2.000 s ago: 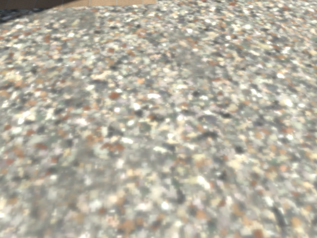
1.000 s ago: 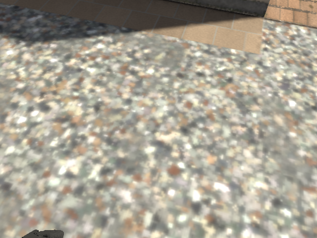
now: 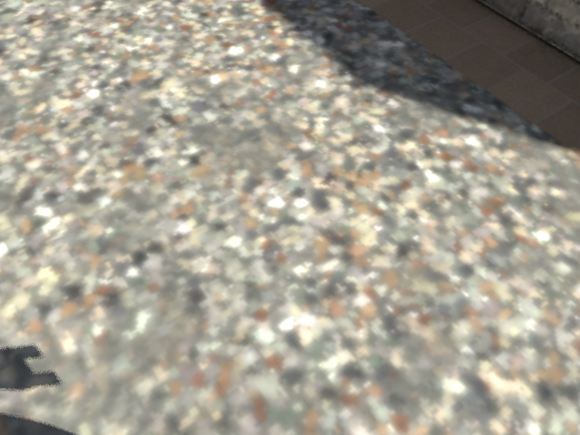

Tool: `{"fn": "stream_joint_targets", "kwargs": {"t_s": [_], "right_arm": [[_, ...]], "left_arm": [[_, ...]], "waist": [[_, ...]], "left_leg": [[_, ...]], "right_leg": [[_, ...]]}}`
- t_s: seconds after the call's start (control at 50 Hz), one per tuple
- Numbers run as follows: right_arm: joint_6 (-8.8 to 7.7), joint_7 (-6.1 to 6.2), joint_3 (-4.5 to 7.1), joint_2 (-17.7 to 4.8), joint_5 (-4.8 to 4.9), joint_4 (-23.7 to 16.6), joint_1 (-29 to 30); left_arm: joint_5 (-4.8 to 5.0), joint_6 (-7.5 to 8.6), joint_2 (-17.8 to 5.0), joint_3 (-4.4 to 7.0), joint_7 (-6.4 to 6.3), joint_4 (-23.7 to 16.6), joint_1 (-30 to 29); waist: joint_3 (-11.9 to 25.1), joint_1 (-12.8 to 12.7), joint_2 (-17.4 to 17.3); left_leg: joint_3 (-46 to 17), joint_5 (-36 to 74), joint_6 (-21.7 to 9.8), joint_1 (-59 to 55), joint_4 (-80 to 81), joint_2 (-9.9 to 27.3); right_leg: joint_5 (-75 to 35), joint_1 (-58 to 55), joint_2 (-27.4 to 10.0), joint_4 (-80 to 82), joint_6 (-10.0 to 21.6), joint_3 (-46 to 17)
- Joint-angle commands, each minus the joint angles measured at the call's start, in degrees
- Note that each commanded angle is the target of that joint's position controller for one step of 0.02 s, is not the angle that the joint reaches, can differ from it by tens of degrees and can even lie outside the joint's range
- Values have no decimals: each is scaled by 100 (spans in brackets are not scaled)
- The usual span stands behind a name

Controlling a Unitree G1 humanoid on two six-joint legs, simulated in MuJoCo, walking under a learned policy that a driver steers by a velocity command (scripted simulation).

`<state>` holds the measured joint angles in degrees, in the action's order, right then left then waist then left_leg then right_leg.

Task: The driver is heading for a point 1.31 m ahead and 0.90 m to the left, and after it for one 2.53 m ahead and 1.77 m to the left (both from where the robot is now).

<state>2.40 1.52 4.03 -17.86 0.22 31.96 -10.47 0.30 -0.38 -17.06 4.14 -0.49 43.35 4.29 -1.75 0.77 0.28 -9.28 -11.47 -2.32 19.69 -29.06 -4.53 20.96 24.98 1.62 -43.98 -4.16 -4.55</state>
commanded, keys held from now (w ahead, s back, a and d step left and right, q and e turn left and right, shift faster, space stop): q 0.16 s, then no key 0.50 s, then q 0.34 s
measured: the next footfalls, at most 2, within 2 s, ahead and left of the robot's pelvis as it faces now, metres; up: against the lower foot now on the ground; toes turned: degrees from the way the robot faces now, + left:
right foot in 0.10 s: +0.05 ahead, -0.13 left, +0.00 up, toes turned +10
left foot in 0.46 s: +0.00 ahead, +0.13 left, +0.00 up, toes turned +9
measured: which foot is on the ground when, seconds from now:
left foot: down 0.00-0.10, up 0.12-0.44, down 0.46-0.94, up 0.96-1.00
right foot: up 0.00-0.08, down 0.10-1.00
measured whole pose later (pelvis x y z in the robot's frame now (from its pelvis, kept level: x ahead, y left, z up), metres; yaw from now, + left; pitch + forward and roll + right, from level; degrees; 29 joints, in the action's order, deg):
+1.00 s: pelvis -0.02 -0.01 -0.01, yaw +19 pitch +1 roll +0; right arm 2.8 1.3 4.8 -18.7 0.8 34.6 -11.4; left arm -1.1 0.0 -17.6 3.8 -1.7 44.4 10.0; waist -2.1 0.0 -1.9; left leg -6.3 -26.0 0.4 23.7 -46.8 -2.9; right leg 18.2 15.9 -3.5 -33.0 -1.0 4.5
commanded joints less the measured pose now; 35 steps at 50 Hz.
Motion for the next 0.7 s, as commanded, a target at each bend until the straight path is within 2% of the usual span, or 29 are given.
{"fn": "stream_joint_targets", "kwargs": {"t_s": [0.02, 0.06, 0.08, 0.1, 0.12, 0.14, 0.16, 0.18, 0.2, 0.22, 0.24, 0.28, 0.34, 0.38, 0.4, 0.44, 0.46, 0.48, 0.5, 0.52, 0.54, 0.56, 0.58, 0.62, 0.66, 0.7], "right_arm": [[-34, -12, 312, -990, 34, -409, 108], [-3, -4, 305, -955, 106, -431, 280], [10, 16, 289, -890, 143, -439, 311], [8, 26, 225, -643, 99, -447, 127], [-31, 17, 204, -524, 111, -556, -112], [-92, 25, 363, -1043, -4, -477, -98], [-79, 1, 463, -1246, 45, -341, -165], [-26, 12, 457, -1116, 51, -194, -240], [22, 28, 418, -943, 21, -136, -273], [48, 19, 358, -745, 32, -121, -267], [47, 11, 306, -613, 58, -147, -191], [19, 14, 219, -444, 71, -229, 57], [-3, -25, 79, -226, -2, -285, 228], [-10, -47, 82, -299, 32, -244, 196], [-11, -55, 99, -338, 42, -172, 74], [-25, -71, 104, -319, 11, 31, -271], [-26, -46, 115, -489, -28, -12, -275], [-8, 23, 177, -915, -89, -84, -406], [-37, -22, 87, -706, -191, -38, 12], [-109, -84, 14, -365, -183, -145, 323], [-162, -104, -38, -207, -211, -53, 331], [-197, -112, -21, -306, -212, -16, 287], [-230, -121, -18, -351, -187, 16, 253], [-254, -118, -67, -269, -182, 111, 98], [-256, -98, -71, -262, -156, 148, 71], [-226, -83, -11, -463, -97, 97, 139]], "left_arm": [[31, 136, -530, 140, 55, -422, -69], [25, 184, -528, 168, 99, -362, 214], [-8, 197, -600, 208, 100, -296, 426], [-98, 177, -947, 296, 67, -302, 620], [-202, 110, -1426, 382, 41, -285, 484], [-271, 148, -1115, 321, 23, -423, 375], [-228, 158, -809, 224, -27, -538, 61], [-154, 144, -641, 178, -57, -574, -173], [-65, 138, -567, 146, -79, -583, -204], [-38, 120, -562, 118, -103, -558, -131], [-54, 92, -580, 114, -114, -526, -26], [-79, 47, -609, 119, -127, -464, 203], [-47, 1, -765, 150, -93, -424, 215], [4, -20, -881, 171, -50, -355, 329], [43, -26, -898, 161, -37, -322, 355], [129, -11, -763, 86, -24, -225, 422], [74, 53, -615, 21, 4, -131, 671], [-188, 141, -298, -103, 69, -218, 778], [-159, 172, -130, -157, 54, -270, 685], [-161, 148, -413, -112, 14, -224, 470], [-165, 142, -438, -106, 15, -199, 345], [-155, 112, -455, -105, -6, -124, 358], [-161, 77, -575, -80, -24, -87, 445], [-122, 89, -507, -99, -13, 2, 496], [-120, 116, -487, -103, -16, 121, 564], [-114, 131, -581, -62, -64, 144, 518]], "waist": [[796, 10, -1033], [822, -187, -1003], [842, -283, -896], [980, -206, -207], [655, 114, 1503], [614, -61, 1336], [524, 55, 898], [402, 130, 693], [337, 85, 662], [302, 45, 648], [294, -12, 667], [397, -180, 819], [567, -273, 1056], [576, -330, 1166], [572, -280, 1123], [506, -66, 929], [626, -115, 634], [1008, -293, -579], [869, -423, -1362], [645, -300, -966], [591, -276, -903], [485, -227, -896], [297, -199, -869], [151, -208, -639], [166, -189, -460], [118, -176, -412]], "left_leg": [[-1901, 1542, -1064, -969, 567, 1386], [-1971, 1509, -874, -883, 353, 1186], [-1864, 1109, -653, -597, 179, 989], [-1413, -122, -326, 83, -573, 595], [-131, -2154, 61, 1364, -1641, -422], [-49, -2534, 356, 1550, -3091, -72], [-74, -2122, 434, 1504, -3682, 87], [-14, -1799, 528, 1455, -3918, 115], [0, -1525, 610, 1577, -4140, 93], [49, -1405, 674, 1560, -4220, 73], [197, -1315, 715, 1492, -4046, 58], [345, -1278, 774, 1458, -3317, 142], [637, -1440, 759, 623, -1924, 405], [869, -1337, 717, 131, -1168, 396], [945, -1024, 660, -126, -655, 363], [1044, 198, 395, -1010, 935, 274], [578, 893, 225, -1702, 1060, 594], [-569, 2648, -105, -2395, 777, 1653], [-772, 2175, -760, -1426, 741, 2008], [-571, 1161, -747, -1078, 852, 1643], [-346, 521, -480, -1045, 850, 1337], [-216, 209, -310, -927, 849, 1153], [-212, 70, -233, -735, 908, 1105], [-120, 129, -129, -660, 839, 993], [-52, 323, -125, -750, 740, 941], [-242, 628, -248, -682, 725, 978]], "right_leg": [[77, -119, 95, 607, 90, -13], [-478, -681, 111, 1617, 224, 65], [-1149, -1236, -56, 2221, 340, 59], [-1522, -1968, -1005, 2429, 692, -686], [-2666, -2132, -2147, 2646, 1586, -2044], [-2860, -1769, -2687, 2727, 2161, -2480], [-2721, -1600, -2376, 2653, 2002, -1902], [-2483, -1505, -1923, 2572, 1711, -1357], [-2441, -1584, -1715, 2538, 1595, -1071], [-2683, -1596, -1612, 2528, 1613, -851], [-2779, -1613, -1489, 2559, 1635, -622], [-2881, -2002, -1462, 2506, 1691, -474], [-2971, -1977, -1505, 2408, 1697, -299], [-3038, -1866, -1574, 2342, 1723, -359], [-2999, -1826, -1570, 2247, 1692, -377], [-2752, -1494, -1418, 2004, 1395, -271], [-2235, -1078, -1291, 1876, 996, -179], [-921, -517, -821, 1024, 516, 315], [183, -642, -559, 1337, 246, 485], [-194, -978, -564, 1415, 107, 485], [-709, -1047, -533, 1573, 89, 494], [-990, -1161, -526, 1633, 76, 505], [-1096, -1181, -557, 1678, 74, 464], [-1184, -1258, -565, 1764, 110, 451], [-1280, -1263, -566, 1825, 103, 452], [-1209, -1251, -507, 1701, 66, 555]]}}
Keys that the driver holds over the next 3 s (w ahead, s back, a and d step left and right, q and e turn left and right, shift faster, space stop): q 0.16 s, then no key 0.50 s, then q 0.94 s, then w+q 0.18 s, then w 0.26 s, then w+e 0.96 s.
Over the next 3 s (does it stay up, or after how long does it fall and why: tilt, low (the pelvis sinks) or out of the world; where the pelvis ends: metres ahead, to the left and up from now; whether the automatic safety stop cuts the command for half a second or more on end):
stays up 0.36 0.43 0.01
